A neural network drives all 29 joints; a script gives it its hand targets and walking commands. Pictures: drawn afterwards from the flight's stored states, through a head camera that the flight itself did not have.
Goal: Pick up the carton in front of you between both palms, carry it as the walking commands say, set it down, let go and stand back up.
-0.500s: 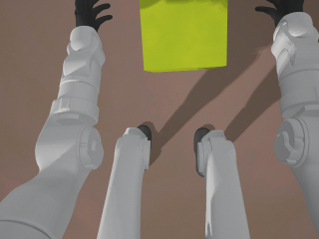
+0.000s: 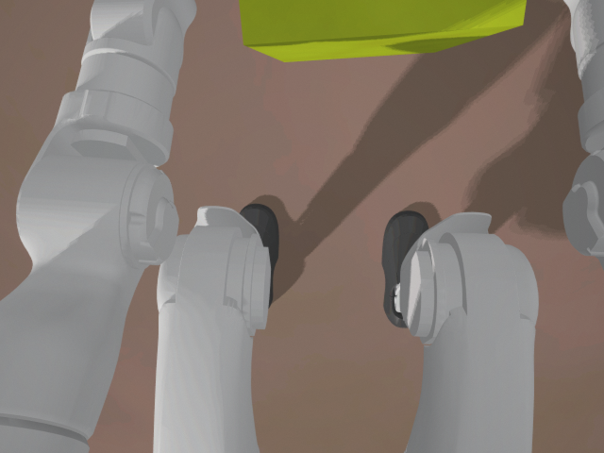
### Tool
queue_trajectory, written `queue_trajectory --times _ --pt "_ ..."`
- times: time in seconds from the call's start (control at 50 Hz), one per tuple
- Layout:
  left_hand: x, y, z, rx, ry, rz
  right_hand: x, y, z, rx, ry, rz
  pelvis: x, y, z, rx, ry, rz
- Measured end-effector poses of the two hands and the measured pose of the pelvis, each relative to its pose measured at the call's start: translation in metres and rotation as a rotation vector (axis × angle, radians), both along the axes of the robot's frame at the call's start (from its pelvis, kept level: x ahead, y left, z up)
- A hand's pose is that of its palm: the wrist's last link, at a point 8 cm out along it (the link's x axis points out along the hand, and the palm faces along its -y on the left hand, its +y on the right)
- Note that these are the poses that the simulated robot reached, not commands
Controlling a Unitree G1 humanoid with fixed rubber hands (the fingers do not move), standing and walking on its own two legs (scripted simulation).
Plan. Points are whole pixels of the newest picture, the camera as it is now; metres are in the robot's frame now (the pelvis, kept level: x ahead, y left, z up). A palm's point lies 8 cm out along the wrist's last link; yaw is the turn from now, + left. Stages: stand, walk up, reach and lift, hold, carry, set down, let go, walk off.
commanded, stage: reach and lift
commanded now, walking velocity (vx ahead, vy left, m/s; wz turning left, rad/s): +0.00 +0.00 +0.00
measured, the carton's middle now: out of the picture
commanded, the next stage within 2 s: none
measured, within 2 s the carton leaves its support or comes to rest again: leaves its support in 0.84 s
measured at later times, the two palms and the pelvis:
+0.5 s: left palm out of the picture +0.57 +0.12 -0.18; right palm out of the picture +0.57 -0.18 -0.18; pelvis +0.00 +0.00 +0.00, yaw +0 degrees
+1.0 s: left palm out of the picture +0.56 +0.12 -0.10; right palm out of the picture +0.55 -0.18 -0.10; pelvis +0.01 +0.00 +0.01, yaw -1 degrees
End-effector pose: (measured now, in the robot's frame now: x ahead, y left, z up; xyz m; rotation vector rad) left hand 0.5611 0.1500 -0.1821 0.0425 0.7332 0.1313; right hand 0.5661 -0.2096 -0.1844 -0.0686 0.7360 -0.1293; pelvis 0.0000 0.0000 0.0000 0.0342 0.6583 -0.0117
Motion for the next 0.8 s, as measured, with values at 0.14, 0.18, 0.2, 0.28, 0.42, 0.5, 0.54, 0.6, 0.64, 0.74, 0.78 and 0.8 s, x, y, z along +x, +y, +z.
queue_trajectory --times 0.14,0.18,0.2,0.28,0.42,0.5,0.54,0.6,0.64,0.74,0.78,0.8 --pt "0.009 0.005 -0.002 0.02 -0.028 -0.012 0.011 0.002 -0.001 0.009 -0.021 -0.001 0.005 -0.001 -0.009 0.002 -0.021 -0.005" --pt "0.011 0.004 0.0 0.014 -0.036 -0.016 0.013 0.003 0.003 0.011 -0.037 -0.006 0.006 0.0 -0.01 0.001 -0.02 -0.004" --pt "0.012 0.003 0.002 0.018 -0.04 -0.023 0.013 0.003 0.004 0.013 -0.041 -0.011 0.006 0.0 -0.011 0.001 -0.018 -0.003" --pt "0.013 -0.005 0.004 -0.005 -0.032 -0.021 0.01 0.005 0.002 0.018 -0.023 -0.004 0.005 0.0 -0.01 0.002 -0.009 0.0" --pt "0.008 -0.02 0.002 -0.017 -0.02 -0.045 0.007 0.02 0.002 0.036 -0.011 0.033 0.002 0.0 -0.005 0.002 -0.002 -0.003" --pt "0.006 -0.028 0.002 -0.016 -0.018 -0.038 0.007 0.028 0.003 0.028 -0.013 0.036 0.0 0.0 -0.003 0.002 -0.009 -0.005" --pt "0.006 -0.028 0.002 -0.013 -0.018 -0.031 0.006 0.028 0.003 0.022 -0.01 0.031 -0.001 0.0 -0.003 0.002 -0.017 -0.006" --pt "0.006 -0.027 0.002 -0.03 -0.011 -0.02 0.006 0.03 0.003 0.037 0.0 0.042 -0.002 -0.001 -0.004 0.004 -0.032 -0.007" --pt "0.006 -0.026 0.001 -0.042 -0.013 -0.023 0.006 0.029 0.002 0.046 0.0 0.047 -0.002 -0.001 -0.006 0.001 -0.039 -0.008" --pt "0.007 -0.025 0.001 -0.054 -0.008 -0.038 0.006 0.028 0.002 0.064 0.0 0.053 0.002 0.0 -0.011 -0.003 -0.047 -0.007" --pt "0.007 -0.025 0.003 -0.051 -0.004 -0.034 0.004 0.028 0.002 0.068 0.002 0.044 0.004 0.0 -0.012 -0.004 -0.043 -0.006" --pt "0.007 -0.026 0.005 -0.047 -0.002 -0.028 0.003 0.029 0.003 0.06 0.003 0.046 0.005 0.0 -0.012 -0.005 -0.037 -0.005"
